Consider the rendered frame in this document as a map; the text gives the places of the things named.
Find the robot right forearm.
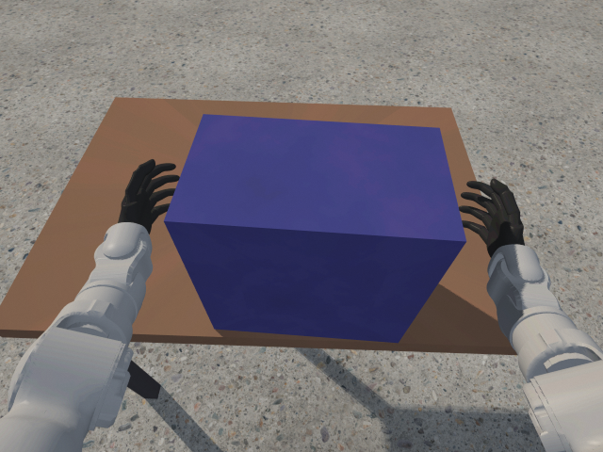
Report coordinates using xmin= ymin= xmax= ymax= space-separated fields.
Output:
xmin=486 ymin=244 xmax=603 ymax=383

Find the left robot hand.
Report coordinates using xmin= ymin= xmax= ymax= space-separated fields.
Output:
xmin=118 ymin=159 xmax=180 ymax=234

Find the table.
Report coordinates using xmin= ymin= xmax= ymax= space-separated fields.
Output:
xmin=0 ymin=97 xmax=517 ymax=399

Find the carton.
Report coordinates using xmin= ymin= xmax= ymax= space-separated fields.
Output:
xmin=164 ymin=114 xmax=466 ymax=343

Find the robot left forearm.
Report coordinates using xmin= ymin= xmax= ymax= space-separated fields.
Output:
xmin=8 ymin=222 xmax=153 ymax=412

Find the left robot upper arm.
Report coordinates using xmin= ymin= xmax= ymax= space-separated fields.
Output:
xmin=0 ymin=327 xmax=134 ymax=452

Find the right robot hand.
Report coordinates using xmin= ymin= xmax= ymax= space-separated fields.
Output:
xmin=459 ymin=179 xmax=525 ymax=258

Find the right robot upper arm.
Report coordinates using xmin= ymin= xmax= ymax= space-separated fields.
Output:
xmin=522 ymin=360 xmax=603 ymax=452

